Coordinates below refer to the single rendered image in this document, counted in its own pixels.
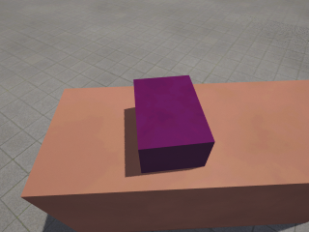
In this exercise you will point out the carton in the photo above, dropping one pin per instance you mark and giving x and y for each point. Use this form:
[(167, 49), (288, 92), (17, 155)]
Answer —
[(172, 129)]

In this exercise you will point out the pedestal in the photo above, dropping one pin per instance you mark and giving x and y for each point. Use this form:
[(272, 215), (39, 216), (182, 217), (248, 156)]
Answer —
[(87, 173)]

